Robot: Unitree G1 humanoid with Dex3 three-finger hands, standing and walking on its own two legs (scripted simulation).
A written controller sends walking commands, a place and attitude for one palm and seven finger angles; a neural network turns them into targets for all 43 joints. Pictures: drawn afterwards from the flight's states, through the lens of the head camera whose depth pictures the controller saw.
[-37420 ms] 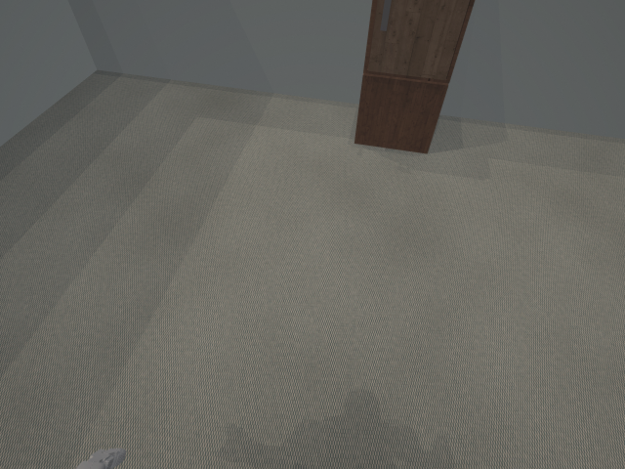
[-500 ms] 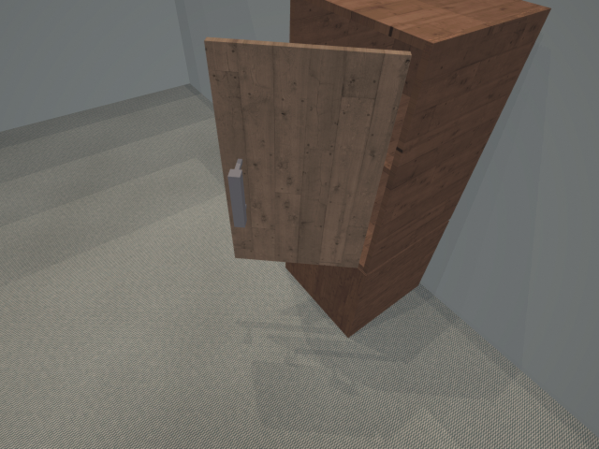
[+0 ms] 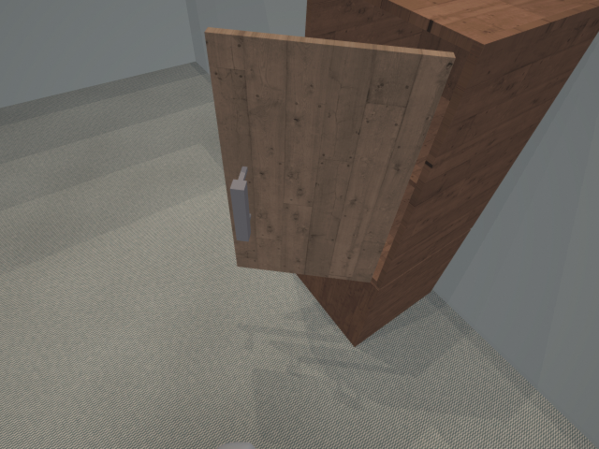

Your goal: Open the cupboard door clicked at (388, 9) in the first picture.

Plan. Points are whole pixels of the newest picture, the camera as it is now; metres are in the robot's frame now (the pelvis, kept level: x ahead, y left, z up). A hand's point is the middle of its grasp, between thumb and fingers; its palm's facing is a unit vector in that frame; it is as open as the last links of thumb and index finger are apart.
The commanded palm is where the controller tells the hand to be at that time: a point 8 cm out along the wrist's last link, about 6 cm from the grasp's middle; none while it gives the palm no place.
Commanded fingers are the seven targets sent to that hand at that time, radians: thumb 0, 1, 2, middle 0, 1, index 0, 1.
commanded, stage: come to a stop and stand still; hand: left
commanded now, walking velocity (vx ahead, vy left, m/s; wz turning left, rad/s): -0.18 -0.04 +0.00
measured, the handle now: (243, 204) +0.56 +0.16 -0.06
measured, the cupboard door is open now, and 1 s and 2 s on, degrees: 49 49 49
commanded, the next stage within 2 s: look again from close up in 0.82 s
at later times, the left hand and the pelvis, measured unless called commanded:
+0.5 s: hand out of the picture +0.05 +0.18 -0.16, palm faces -0.03 -0.97 -0.23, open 7.4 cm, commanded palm none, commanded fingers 0.00 0.90 0.90 -0.20 -0.30 -0.20 -0.30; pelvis -0.01 +0.00 +0.00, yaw -3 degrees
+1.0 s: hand out of the picture -0.01 +0.18 -0.17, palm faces -0.03 -0.98 -0.21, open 7.4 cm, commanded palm none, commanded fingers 0.00 0.90 0.90 -0.20 -0.30 -0.20 -0.30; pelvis -0.01 +0.01 +0.00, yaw -2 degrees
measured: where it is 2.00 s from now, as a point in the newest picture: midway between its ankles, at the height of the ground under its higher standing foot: outside the picture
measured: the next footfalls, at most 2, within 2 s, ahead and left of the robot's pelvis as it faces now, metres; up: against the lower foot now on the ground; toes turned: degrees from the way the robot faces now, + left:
left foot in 0.04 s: +0.08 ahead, +0.10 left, +0.00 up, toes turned +0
right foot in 0.42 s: +0.03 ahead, -0.14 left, +0.00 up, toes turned -5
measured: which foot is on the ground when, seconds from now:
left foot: up 0.00-0.02, down 0.04-1.00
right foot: down 0.00-0.06, up 0.08-0.40, down 0.42-1.00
